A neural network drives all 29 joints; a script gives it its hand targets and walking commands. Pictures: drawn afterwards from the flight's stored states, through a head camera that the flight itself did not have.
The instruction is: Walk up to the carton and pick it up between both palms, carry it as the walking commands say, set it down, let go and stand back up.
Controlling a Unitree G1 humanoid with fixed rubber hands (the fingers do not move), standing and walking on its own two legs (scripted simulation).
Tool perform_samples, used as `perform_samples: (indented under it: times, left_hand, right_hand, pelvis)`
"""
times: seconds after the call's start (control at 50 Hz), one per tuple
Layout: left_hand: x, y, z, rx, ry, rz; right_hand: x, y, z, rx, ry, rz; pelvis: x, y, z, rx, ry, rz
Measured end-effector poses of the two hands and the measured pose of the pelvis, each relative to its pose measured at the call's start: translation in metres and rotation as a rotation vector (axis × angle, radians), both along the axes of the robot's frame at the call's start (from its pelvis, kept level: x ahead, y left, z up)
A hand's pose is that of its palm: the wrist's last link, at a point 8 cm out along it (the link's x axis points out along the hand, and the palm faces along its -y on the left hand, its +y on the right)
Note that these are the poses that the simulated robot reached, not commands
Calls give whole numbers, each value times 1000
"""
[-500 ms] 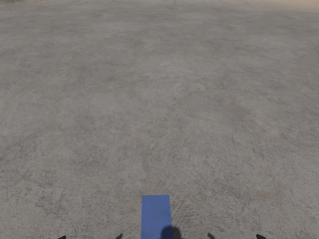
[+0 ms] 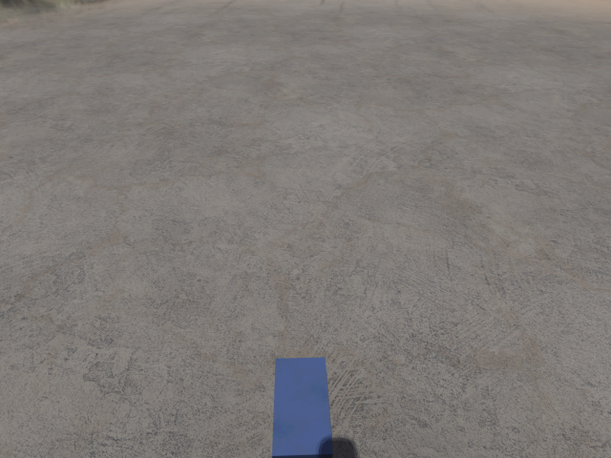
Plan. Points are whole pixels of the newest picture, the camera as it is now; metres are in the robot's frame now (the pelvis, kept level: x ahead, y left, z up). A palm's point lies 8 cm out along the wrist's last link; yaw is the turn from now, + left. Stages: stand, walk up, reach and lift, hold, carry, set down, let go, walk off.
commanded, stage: stand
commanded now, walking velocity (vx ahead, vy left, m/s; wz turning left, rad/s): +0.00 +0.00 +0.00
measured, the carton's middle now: (301, 418) +0.49 +0.01 -0.66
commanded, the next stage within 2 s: none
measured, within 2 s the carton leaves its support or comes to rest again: neither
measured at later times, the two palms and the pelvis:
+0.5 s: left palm out of the picture +0.04 +0.27 -0.11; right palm out of the picture +0.04 -0.29 -0.11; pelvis -0.02 -0.01 +0.00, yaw +0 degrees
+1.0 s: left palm out of the picture +0.06 +0.27 -0.11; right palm out of the picture +0.08 -0.29 -0.11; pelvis -0.01 -0.01 +0.01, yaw +1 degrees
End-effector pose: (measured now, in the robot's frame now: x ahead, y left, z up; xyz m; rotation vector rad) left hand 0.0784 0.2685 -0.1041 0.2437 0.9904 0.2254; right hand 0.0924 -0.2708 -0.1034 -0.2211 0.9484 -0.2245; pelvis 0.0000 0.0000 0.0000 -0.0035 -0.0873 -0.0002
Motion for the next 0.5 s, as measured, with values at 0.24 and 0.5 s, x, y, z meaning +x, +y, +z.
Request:
perform_samples:
  times: [0.24, 0.5]
  left_hand:
    - [-45, 2, -4, 13, 84, 7]
    - [-38, 0, -3, 13, 88, -2]
  right_hand:
    - [-45, -17, -8, -7, 98, -7]
    - [-55, -24, -10, -13, 141, -9]
  pelvis:
    - [-24, -9, 1, 0, 7, 4]
    - [-25, -13, 2, 0, 19, 8]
